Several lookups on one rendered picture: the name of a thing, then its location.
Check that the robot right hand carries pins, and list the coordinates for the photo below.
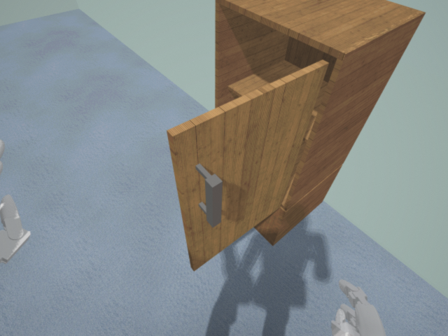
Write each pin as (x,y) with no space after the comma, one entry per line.
(364,321)

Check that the cupboard door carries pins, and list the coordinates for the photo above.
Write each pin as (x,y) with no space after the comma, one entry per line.
(251,144)

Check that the robot left hand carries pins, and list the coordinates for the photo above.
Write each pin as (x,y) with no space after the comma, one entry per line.
(13,237)

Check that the handle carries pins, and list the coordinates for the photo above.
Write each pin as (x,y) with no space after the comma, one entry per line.
(213,190)

